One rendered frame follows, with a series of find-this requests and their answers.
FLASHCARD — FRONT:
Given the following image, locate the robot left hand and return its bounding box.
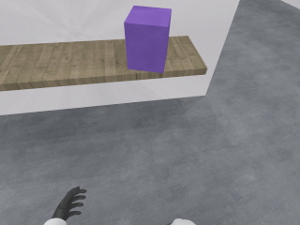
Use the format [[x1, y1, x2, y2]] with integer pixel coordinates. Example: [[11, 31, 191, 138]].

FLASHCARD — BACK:
[[52, 187, 87, 221]]

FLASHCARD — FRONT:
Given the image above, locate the carton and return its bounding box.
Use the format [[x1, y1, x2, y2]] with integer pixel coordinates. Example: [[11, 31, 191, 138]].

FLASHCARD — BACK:
[[124, 6, 172, 73]]

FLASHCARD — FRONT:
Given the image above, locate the table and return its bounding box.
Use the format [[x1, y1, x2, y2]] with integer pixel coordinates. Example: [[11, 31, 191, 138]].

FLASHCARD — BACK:
[[0, 36, 208, 146]]

